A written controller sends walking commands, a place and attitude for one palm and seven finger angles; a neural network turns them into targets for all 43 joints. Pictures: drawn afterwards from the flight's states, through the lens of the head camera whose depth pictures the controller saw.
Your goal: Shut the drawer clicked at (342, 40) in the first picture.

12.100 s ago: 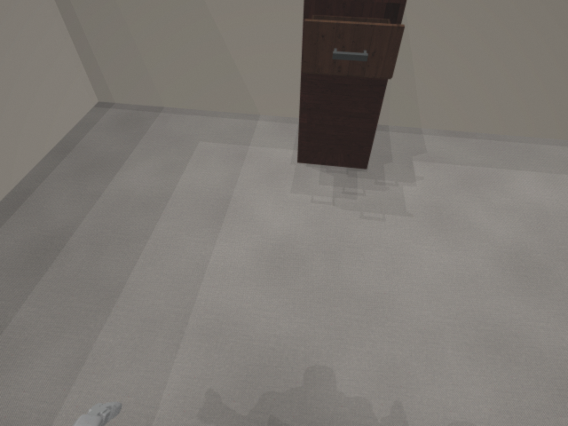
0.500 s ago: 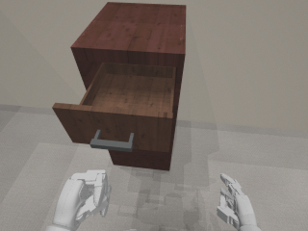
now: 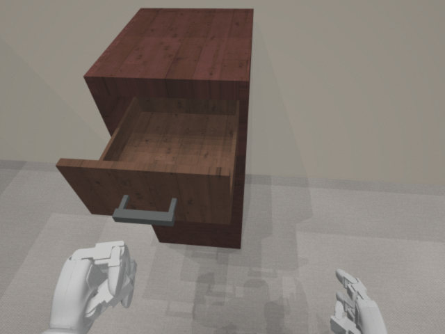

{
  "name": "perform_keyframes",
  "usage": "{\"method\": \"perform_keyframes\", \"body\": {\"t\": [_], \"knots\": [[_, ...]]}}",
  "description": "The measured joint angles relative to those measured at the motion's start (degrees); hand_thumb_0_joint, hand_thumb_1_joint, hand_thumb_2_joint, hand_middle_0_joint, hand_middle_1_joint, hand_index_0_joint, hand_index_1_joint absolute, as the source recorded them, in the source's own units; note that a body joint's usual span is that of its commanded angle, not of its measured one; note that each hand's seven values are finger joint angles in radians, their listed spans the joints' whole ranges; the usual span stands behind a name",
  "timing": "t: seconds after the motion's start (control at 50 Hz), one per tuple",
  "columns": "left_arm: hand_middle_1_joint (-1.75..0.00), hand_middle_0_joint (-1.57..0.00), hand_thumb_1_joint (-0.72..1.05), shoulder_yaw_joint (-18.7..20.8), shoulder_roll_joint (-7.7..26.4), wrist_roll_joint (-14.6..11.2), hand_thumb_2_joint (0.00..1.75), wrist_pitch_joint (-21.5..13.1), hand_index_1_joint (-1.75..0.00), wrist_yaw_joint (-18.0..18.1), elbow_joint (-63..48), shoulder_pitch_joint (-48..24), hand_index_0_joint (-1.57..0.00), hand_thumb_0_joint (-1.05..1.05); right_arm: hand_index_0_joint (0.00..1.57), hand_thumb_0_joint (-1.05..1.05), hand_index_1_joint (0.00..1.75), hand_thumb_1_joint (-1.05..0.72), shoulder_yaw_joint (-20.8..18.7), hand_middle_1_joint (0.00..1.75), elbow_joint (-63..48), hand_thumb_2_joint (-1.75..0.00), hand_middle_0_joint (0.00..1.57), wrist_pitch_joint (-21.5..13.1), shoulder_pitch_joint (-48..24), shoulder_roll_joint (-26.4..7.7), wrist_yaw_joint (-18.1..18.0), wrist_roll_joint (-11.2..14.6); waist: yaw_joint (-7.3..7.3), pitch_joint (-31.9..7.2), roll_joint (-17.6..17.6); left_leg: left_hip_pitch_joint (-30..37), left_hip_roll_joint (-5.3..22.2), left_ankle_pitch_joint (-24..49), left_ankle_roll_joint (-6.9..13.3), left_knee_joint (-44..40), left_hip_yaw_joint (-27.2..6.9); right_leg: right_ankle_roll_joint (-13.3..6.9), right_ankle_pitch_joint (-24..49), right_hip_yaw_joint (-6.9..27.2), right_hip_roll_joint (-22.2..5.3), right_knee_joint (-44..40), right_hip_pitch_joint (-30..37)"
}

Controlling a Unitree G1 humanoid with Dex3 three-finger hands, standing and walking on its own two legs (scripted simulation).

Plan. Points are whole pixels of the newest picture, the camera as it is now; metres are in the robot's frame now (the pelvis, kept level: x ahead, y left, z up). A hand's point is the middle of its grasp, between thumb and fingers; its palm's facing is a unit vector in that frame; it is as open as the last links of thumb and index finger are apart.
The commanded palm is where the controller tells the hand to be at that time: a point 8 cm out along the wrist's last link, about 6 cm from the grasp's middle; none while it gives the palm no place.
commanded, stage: bring the fist close to the handle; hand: left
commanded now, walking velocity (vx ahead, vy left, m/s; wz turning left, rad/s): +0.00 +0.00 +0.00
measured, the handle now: (146, 209) +0.36 +0.18 +0.00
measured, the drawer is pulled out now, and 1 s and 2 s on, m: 0.23 0.23 0.23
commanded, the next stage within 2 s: push the drawer shut in 1.44 s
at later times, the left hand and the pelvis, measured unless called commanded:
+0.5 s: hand (141, 277) +0.20 +0.14 +0.05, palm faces -0.05 -1.00 -0.04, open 3.2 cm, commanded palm +0.18 +0.20 +0.06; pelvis +0.00 -0.01 +0.00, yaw +0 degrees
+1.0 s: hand (156, 257) +0.25 +0.14 +0.01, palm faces -0.07 -1.00 -0.02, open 3.2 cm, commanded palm +0.24 +0.19 +0.01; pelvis -0.02 +0.01 -0.04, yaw -1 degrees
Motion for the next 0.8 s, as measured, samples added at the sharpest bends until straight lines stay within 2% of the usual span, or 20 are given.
{"method": "perform_keyframes", "body": {"t": [0.14,0.32,0.44,0.56,0.66,0.8], "knots": [[-1.60,-1.40,0.90,0.1,0.8,-0.4,0.90,1.0,-1.60,-3.9,5.1,-1.6,-1.40,0.01,0.20,0.02,0.30,-0.91,0.2,0.30,0.6,-0.90,0.20,0.0,-1.4,0.1,-0.9,0.0,0.07,0.2,-0.2,0.4,0.2,0.7,-0.7,-1.2,-0.5,-0.7,0.1,-0.5,0.2,-0.5,0.2],[-1.60,-1.40,0.90,3.8,0.8,-1.9,0.90,-3.7,-1.60,-5.0,11.9,-7.7,-1.40,0.02,0.20,0.02,0.30,-0.90,0.2,0.30,2.3,-0.90,0.20,-0.9,-2.2,-0.3,-0.9,-0.4,-0.23,0.7,-0.9,-2.2,0.5,0.6,-1.4,0.1,-1.3,-1.4,-0.4,-1.2,0.5,0.9,-2.2],[-1.60,-1.40,0.90,3.9,0.7,-2.1,0.90,-4.0,-1.60,-7.2,16.1,-9.8,-1.40,0.01,0.20,0.02,0.30,-0.90,-0.3,0.30,3.4,-0.90,0.20,-0.2,-2.3,-0.4,-0.8,-0.5,-0.94,0.4,-1.1,-3.5,0.3,0.4,-1.2,0.6,-0.8,-1.1,-0.5,-0.6,0.3,1.6,-3.8],[-1.60,-1.40,0.90,4.0,0.2,-2.2,0.90,-6.4,-1.60,-6.1,17.6,-10.0,-1.40,0.02,0.20,0.02,0.30,-0.91,-1.0,0.30,3.6,-0.90,0.20,0.1,-2.1,-0.2,-0.7,-0.7,-1.15,0.3,-1.4,-5.4,0.2,0.0,-0.7,1.9,-0.2,-0.8,-0.6,-0.1,0.1,2.9,-5.8],[-1.60,-1.40,0.90,2.3,-0.5,-1.3,0.90,-9.1,-1.60,-5.0,19.0,-12.6,-1.40,0.01,0.20,0.02,0.30,-0.91,-0.8,0.30,3.4,-0.90,0.20,-0.3,-2.7,-0.5,-0.3,-1.2,-1.11,0.2,-1.2,-9.4,0.0,-1.0,-0.2,5.4,-0.3,-0.4,-1.4,-0.1,-0.3,5.9,-9.5],[-1.60,-1.40,0.90,0.2,-0.3,0.8,0.90,-8.1,-1.60,-3.7,23.4,-20.1,-1.40,0.01,0.20,0.02,0.30,-0.91,0.1,0.30,2.9,-0.90,0.20,0.8,-3.9,0.1,-0.1,-1.6,-1.27,0.0,-1.4,-15.2,-0.1,-2.2,0.4,10.1,0.0,0.0,-2.3,0.4,-0.6,10.4,-15.3]]}}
